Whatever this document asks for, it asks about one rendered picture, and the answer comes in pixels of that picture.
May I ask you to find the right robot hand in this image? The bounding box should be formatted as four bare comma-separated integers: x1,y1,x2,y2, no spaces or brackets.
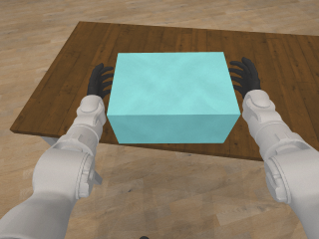
228,57,261,99

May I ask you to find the robot left upper arm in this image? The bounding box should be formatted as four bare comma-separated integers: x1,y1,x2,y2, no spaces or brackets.
0,147,96,239

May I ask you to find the table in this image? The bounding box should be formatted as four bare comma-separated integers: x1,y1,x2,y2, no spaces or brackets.
10,21,319,185

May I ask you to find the right robot forearm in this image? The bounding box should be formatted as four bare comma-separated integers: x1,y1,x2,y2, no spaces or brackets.
242,90,319,162

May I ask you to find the left robot forearm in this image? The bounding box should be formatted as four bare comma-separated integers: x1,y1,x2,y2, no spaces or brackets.
32,95,107,191

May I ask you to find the robot right upper arm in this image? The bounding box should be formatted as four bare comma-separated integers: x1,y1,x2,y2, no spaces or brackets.
264,148,319,239

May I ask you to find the carton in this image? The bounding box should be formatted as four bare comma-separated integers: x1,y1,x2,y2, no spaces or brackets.
107,52,241,144

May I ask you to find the left robot hand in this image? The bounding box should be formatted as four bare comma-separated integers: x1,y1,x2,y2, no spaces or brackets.
87,63,115,99

